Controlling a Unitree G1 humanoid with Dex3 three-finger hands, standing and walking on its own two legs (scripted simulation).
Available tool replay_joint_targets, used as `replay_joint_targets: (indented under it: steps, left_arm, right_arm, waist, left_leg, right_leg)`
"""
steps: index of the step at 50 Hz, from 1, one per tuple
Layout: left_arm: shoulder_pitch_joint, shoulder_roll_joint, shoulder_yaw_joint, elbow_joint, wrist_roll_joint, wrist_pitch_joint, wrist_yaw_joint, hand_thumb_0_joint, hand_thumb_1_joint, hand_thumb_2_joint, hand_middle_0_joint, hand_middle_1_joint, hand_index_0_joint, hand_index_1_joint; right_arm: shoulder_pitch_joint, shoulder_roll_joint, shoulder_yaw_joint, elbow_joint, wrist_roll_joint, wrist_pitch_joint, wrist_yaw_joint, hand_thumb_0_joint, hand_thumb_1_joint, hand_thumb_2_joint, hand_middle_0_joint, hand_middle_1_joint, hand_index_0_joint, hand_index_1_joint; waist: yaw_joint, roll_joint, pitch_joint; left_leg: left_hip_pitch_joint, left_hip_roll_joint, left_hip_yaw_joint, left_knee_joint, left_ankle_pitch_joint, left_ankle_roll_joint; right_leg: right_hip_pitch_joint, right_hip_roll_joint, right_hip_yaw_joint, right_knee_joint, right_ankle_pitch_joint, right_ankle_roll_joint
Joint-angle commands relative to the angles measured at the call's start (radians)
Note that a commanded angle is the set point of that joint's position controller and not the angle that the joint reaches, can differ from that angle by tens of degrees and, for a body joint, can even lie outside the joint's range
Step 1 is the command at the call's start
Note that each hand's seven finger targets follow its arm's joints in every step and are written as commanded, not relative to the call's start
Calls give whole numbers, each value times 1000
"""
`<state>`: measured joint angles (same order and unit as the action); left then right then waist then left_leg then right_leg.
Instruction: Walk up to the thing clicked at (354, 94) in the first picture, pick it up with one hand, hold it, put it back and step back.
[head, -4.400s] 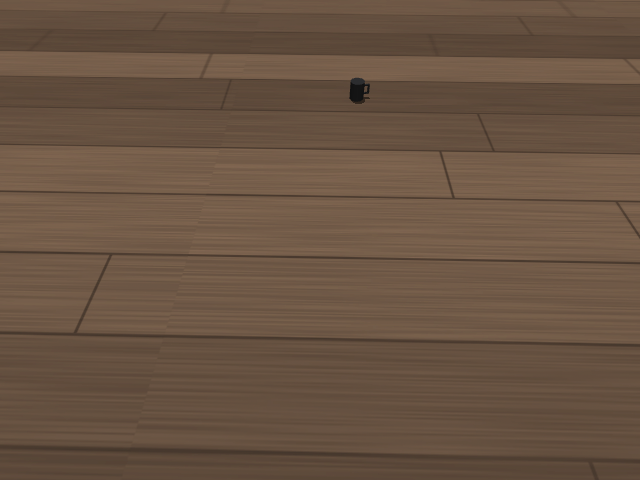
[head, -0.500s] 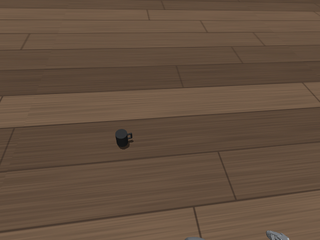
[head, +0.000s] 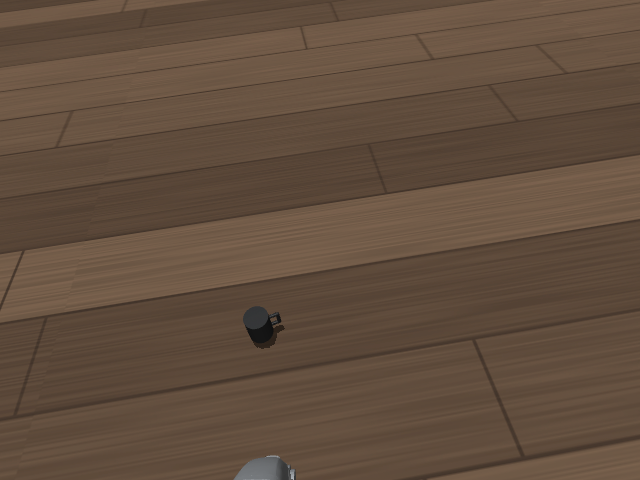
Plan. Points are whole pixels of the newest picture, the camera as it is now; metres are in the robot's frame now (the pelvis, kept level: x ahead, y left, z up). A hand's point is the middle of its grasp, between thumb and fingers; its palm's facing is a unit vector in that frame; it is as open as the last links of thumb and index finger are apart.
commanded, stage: walk up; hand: left
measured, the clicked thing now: (263, 323) +0.68 +0.26 -0.72
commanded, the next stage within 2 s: none
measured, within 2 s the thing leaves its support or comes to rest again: neither
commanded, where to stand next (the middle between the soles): +0.34 +0.05 m, yaw -1 degrees
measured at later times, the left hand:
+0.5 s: hand (129, 417) +0.23 +0.32 -0.14, palm faces -0.10 -0.93 -0.36, open 7.4 cm
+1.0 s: hand (152, 364) +0.32 +0.32 -0.17, palm faces -0.03 -0.93 -0.37, open 7.4 cm
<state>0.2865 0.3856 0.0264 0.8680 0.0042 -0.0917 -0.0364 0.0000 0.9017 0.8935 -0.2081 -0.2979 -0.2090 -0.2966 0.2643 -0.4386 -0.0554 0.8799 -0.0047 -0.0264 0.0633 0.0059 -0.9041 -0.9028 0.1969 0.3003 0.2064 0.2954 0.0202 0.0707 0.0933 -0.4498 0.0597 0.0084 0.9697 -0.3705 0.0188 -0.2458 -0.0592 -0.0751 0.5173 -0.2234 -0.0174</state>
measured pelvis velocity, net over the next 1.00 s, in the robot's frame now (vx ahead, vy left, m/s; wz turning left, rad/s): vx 0.25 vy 0.05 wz -0.01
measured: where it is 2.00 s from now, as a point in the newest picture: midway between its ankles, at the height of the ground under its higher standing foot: (329, 455)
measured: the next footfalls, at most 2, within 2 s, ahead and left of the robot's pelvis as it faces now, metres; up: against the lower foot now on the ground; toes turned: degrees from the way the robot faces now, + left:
left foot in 0.18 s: +0.21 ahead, +0.17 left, +0.00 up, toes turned +5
right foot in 0.60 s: +0.33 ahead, -0.09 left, +0.00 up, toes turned -2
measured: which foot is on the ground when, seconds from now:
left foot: up 0.00-0.16, down 0.18-0.60, up 0.62-0.88, down 0.90-1.00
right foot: down 0.00-0.20, up 0.22-0.58, down 0.60-1.00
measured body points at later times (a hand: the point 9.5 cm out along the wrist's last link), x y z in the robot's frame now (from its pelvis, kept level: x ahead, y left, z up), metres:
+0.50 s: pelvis +0.17 +0.05 +0.00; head +0.19 +0.05 +0.45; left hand +0.24 +0.37 -0.12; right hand +0.19 -0.28 -0.11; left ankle +0.17 +0.16 -0.74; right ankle +0.26 -0.09 -0.71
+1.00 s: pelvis +0.25 +0.05 -0.02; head +0.27 +0.06 +0.43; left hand +0.33 +0.37 -0.14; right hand +0.32 -0.26 -0.14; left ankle +0.30 +0.18 -0.74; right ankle +0.29 -0.08 -0.73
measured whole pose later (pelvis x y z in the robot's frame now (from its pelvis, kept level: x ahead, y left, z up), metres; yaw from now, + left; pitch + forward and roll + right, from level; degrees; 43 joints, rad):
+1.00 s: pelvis +0.25 +0.05 -0.02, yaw -1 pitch -3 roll +0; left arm 0.18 0.39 0.00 0.96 -0.01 0.00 0.00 0.00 0.90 0.89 -0.21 -0.30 -0.21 -0.30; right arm 0.19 -0.39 -0.02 0.98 -0.01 -0.01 0.02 0.00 -0.90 -0.90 0.20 0.30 0.21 0.30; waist 0.01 0.00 0.10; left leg -0.34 0.04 0.02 0.68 -0.29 -0.01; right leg -0.34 -0.04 -0.02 0.69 -0.33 -0.01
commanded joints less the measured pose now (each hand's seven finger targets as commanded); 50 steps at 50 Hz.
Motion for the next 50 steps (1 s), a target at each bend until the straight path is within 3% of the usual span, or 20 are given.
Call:
replay_joint_targets:
  steps: [1,5,8,9,10,11,13,16,22,28,29,30,31,33,37,43,45,46,47,50]
  left_arm:
    - [35,313,101,-72,7,-23,16,0,900,900,-200,-300,-200,-300]
    - [17,326,98,-79,1,-17,14,0,900,900,-200,-300,-200,-300]
    - [-18,302,83,-85,5,-5,13,0,900,900,-200,-300,-200,-300]
    - [3,257,64,-88,14,-1,14,0,900,900,-200,-300,-200,-300]
    - [47,166,40,-94,-1,-1,11,0,900,900,-200,-300,-200,-300]
    - [37,226,56,-79,-4,5,27,0,900,900,-200,-300,-200,-300]
    - [27,280,61,-48,-8,11,32,0,900,900,-200,-300,-200,-300]
    - [99,263,65,1,-9,12,19,0,900,900,-200,-300,-200,-300]
    - [-9,221,67,-40,7,21,-8,0,900,900,-200,-300,-200,-300]
    - [72,215,78,9,9,0,19,0,900,900,-200,-300,-200,-300]
    - [111,255,91,11,13,-7,29,0,900,900,-200,-300,-200,-300]
    - [154,342,112,-3,16,-14,39,0,900,900,-200,-300,-200,-300]
    - [128,381,112,-9,1,-6,36,0,900,900,-200,-300,-200,-300]
    - [56,328,97,-35,-12,3,41,0,900,900,-200,-300,-200,-300]
    - [-31,285,71,-50,10,12,46,0,900,900,-200,-300,-200,-300]
    - [-118,238,44,-40,-2,46,46,0,900,900,-200,-300,-200,-300]
    - [-111,171,19,-31,-16,61,43,0,900,900,-200,-300,-200,-300]
    - [-81,179,21,-3,-24,70,47,0,900,900,-200,-300,-200,-300]
    - [-80,220,36,41,-15,74,49,0,900,900,-200,-300,-200,-300]
    - [-87,213,31,88,-10,58,42,0,900,900,-200,-300,-200,-300]
  right_arm:
    - [3,-153,-59,-66,-12,-18,12,0,-900,-900,200,300,200,300]
    - [-24,-160,-73,-67,-17,-33,19,0,-900,-900,200,300,200,300]
    - [73,-181,-86,-35,-21,-44,10,0,-900,-900,200,300,200,300]
    - [171,-221,-102,-2,-21,-50,-2,0,-900,-900,200,300,200,300]
    - [232,-313,-123,-8,-30,-59,-15,0,-900,-900,200,300,200,300]
    - [215,-350,-123,-37,-5,-62,-18,0,-900,-900,200,300,200,300]
    - [106,-288,-101,-64,10,-59,-25,0,-900,-900,200,300,200,300]
    - [62,-232,-75,-75,5,-69,-34,0,-900,-900,200,300,200,300]
    - [90,-250,-78,-97,-4,-66,-31,0,-900,-900,200,300,200,300]
    - [36,-177,-39,-118,8,-34,-38,0,-900,-900,200,300,200,300]
    - [66,-137,-23,-118,12,-34,-41,0,-900,-900,200,300,200,300]
    - [88,-80,-3,-136,13,-33,-40,0,-900,-900,200,300,200,300]
    - [75,-166,-31,-114,5,-15,-54,0,-900,-900,200,300,200,300]
    - [70,-193,-42,-71,7,-4,-65,0,-900,-900,200,300,200,300]
    - [121,-157,-38,-9,-2,5,-51,0,-900,-900,200,300,200,300]
    - [64,-138,-35,48,-6,-7,-63,0,-900,-900,200,300,200,300]
    - [3,-209,-45,31,-21,-18,-70,0,-900,-900,200,300,200,300]
    - [-79,-256,-41,9,-6,-23,-69,0,-900,-900,200,300,200,300]
    - [-139,-250,-39,15,-1,-19,-64,0,-900,-900,200,300,200,300]
    - [-179,-179,-3,45,2,-15,-63,0,-900,-900,200,300,200,300]
  waist:
    - [16,-247,-27]
    - [7,-214,-38]
    - [-75,-145,-61]
    - [-121,-12,-106]
    - [-136,283,-117]
    - [-127,214,-80]
    - [-62,14,-2]
    - [-21,84,-39]
    - [-56,90,-27]
    - [22,-36,-97]
    - [47,-147,-142]
    - [54,-353,-194]
    - [53,-288,-155]
    - [26,-181,-69]
    - [-21,-246,-70]
    - [-43,-189,-126]
    - [-29,-10,-97]
    - [0,74,-95]
    - [8,37,-70]
    - [21,35,-93]
  left_leg:
    - [-35,40,7,-186,86,-16]
    - [92,27,34,-316,158,-17]
    - [317,-24,82,-383,123,5]
    - [467,-18,8,-414,19,29]
    - [528,217,-390,-643,-222,109]
    - [474,362,-687,-770,-219,199]
    - [319,314,-484,-726,-86,213]
    - [291,224,-227,-666,209,186]
    - [278,219,-155,-692,156,226]
    - [107,118,-14,-380,319,125]
    - [60,62,34,-205,270,91]
    - [-74,-33,80,35,-43,37]
    - [-140,-59,3,116,-228,25]
    - [-148,-7,-76,159,-196,21]
    - [-5,-2,-10,-20,-68,0]
    - [299,-36,29,-379,163,2]
    - [278,128,-229,-541,134,47]
    - [116,259,-401,-645,-14,138]
    - [14,243,-366,-636,-64,161]
    - [58,109,-174,-547,50,50]
  right_leg:
    - [-1,-209,197,-262,-118,-209]
    - [-66,-211,174,-218,-238,-189]
    - [-188,-174,126,-49,-211,-144]
    - [-280,-133,96,169,-150,-113]
    - [-428,13,-23,540,-165,-37]
    - [-503,81,73,641,-311,-28]
    - [-445,-1,171,673,-215,-37]
    - [-334,-51,132,523,-134,-15]
    - [-275,-47,56,277,-63,7]
    - [134,56,10,9,96,-11]
    - [233,2,92,-67,55,-40]
    - [307,-269,478,-166,29,-124]
    - [244,-377,679,-210,-6,-260]
    - [136,-326,538,-188,32,-267]
    - [-28,-180,263,-153,71,-193]
    - [-211,-155,183,24,75,-128]
    - [-289,-59,138,116,-107,-43]
    - [-151,26,63,184,-239,-8]
    - [-35,6,87,211,-251,-10]
    - [35,-23,116,18,-34,-23]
